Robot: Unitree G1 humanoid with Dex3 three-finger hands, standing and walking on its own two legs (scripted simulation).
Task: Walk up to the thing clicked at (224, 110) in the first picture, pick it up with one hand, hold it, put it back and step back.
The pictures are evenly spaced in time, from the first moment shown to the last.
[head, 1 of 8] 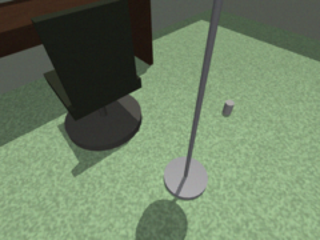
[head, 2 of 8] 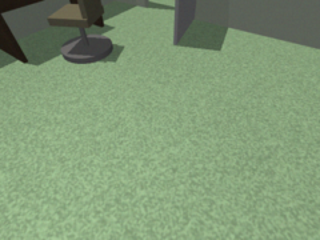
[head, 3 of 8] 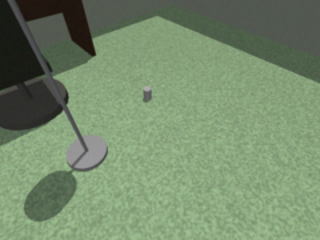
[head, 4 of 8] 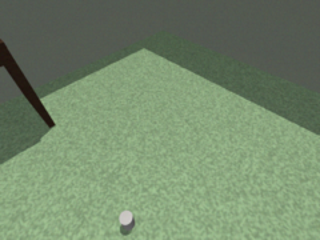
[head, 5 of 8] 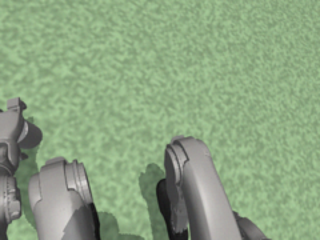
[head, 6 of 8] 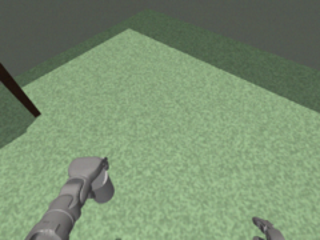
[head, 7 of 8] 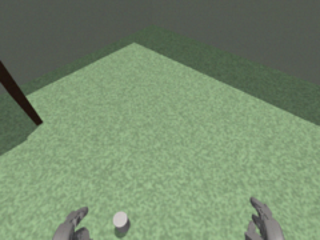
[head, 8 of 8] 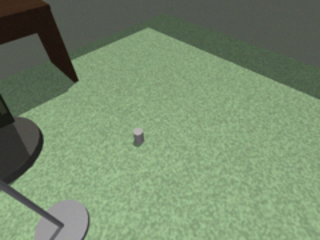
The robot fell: no
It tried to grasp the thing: yes
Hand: left
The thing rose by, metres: 0.63
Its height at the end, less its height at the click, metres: +0.00
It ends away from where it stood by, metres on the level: 0.02
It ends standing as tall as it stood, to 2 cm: yes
